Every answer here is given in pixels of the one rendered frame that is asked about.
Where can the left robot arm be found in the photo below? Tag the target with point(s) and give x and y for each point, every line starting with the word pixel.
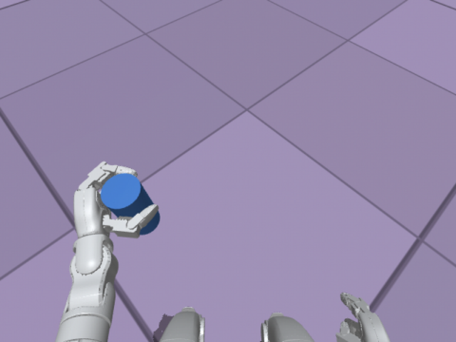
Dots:
pixel 88 313

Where can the left robot hand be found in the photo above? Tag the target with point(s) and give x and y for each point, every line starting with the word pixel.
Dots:
pixel 91 216

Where can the right robot hand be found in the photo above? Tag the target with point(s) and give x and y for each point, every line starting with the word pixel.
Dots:
pixel 369 327

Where can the can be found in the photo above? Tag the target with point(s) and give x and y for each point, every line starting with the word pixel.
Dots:
pixel 124 196

